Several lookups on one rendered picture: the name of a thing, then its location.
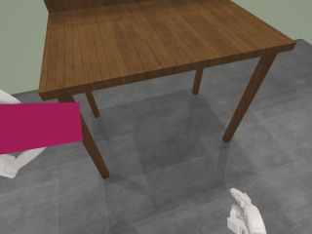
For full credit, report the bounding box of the table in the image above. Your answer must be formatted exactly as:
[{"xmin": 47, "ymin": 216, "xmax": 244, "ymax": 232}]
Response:
[{"xmin": 38, "ymin": 0, "xmax": 296, "ymax": 179}]

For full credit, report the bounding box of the robot left hand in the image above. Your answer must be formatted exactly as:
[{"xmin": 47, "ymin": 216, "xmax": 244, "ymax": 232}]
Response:
[{"xmin": 0, "ymin": 90, "xmax": 47, "ymax": 178}]

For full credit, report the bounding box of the robot right hand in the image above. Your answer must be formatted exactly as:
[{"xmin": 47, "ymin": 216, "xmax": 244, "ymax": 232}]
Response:
[{"xmin": 227, "ymin": 188, "xmax": 267, "ymax": 234}]

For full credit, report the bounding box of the sponge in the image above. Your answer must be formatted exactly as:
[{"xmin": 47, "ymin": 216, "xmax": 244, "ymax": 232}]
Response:
[{"xmin": 0, "ymin": 102, "xmax": 83, "ymax": 155}]

